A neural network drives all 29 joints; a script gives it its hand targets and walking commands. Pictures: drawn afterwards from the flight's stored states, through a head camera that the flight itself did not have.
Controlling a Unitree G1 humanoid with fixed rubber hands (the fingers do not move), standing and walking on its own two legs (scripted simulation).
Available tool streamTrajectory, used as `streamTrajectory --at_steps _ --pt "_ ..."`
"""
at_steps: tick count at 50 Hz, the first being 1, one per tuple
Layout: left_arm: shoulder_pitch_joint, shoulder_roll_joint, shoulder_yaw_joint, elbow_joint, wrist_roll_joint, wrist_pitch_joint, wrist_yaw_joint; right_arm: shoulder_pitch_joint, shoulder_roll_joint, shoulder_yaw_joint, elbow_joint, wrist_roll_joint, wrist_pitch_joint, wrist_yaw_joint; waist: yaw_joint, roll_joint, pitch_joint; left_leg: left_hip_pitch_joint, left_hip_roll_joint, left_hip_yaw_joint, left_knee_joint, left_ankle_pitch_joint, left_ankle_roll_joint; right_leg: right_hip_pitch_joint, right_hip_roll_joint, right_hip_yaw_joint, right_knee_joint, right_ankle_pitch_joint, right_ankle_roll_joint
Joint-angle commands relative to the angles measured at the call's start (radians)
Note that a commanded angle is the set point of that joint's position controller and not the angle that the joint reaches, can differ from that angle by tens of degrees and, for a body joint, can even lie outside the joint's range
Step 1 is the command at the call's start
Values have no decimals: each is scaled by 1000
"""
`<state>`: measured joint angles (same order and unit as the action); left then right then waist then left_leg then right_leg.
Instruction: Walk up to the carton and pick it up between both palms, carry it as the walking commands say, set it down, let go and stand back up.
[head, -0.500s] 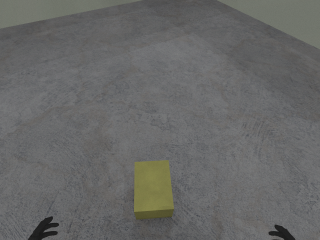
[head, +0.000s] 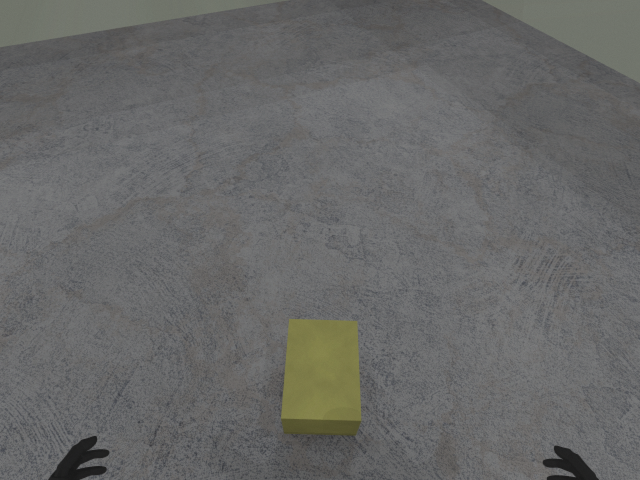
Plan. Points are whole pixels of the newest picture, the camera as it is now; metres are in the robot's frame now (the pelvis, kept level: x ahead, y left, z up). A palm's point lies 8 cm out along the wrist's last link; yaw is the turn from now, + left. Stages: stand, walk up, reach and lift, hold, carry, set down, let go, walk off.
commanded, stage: walk up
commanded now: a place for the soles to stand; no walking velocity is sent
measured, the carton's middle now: (321, 375) +0.48 -0.02 -0.69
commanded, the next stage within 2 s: none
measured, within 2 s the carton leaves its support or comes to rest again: neither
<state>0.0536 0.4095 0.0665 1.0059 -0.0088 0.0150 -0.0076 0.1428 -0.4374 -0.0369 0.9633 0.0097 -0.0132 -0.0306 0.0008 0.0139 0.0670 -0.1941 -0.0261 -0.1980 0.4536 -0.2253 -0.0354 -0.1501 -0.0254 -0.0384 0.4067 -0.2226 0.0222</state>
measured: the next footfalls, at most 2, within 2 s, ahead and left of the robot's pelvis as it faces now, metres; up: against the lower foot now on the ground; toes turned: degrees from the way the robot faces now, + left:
none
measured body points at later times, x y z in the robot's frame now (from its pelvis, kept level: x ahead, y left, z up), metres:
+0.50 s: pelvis -0.01 +0.00 +0.00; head +0.01 +0.01 +0.45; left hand +0.08 +0.34 -0.11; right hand +0.12 -0.33 -0.10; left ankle +0.02 +0.14 -0.74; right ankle +0.00 -0.13 -0.74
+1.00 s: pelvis -0.01 +0.00 -0.01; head +0.01 +0.01 +0.44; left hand +0.08 +0.35 -0.11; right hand +0.13 -0.33 -0.10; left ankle +0.02 +0.14 -0.74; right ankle +0.00 -0.13 -0.74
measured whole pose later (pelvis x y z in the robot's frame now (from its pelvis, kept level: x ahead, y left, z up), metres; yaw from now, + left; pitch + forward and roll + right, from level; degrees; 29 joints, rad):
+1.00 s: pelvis -0.01 +0.00 -0.01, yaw +4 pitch -2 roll -1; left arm 0.11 0.43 0.09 0.93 0.00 0.03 -0.02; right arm 0.15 -0.46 -0.04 0.90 0.01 0.00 -0.04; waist 0.02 0.00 0.08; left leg -0.26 -0.06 -0.26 0.55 -0.25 -0.04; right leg -0.18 -0.05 -0.11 0.50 -0.27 0.02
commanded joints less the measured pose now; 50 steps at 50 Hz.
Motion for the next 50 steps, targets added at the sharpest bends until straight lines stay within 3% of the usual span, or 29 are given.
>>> streamTrajectory --at_steps 1,16,50 --pt "-33 182 34 -51 1 -7 3 -6 -190 -38 -46 0 -8 -6 2 -8 -85 -93 95 -31 -53 227 57 119 -105 68 -50 59 -50" --pt "-8 188 42 -64 4 -4 0 -9 -199 -41 -66 0 -4 -8 8 7 -72 -149 78 -79 -54 159 66 129 -110 58 -38 -9 -60" --pt "29 209 57 -128 7 8 -8 1 -220 -48 -111 0 3 -13 21 3 -65 -185 57 -125 11 140 81 106 -123 53 14 -43 -90"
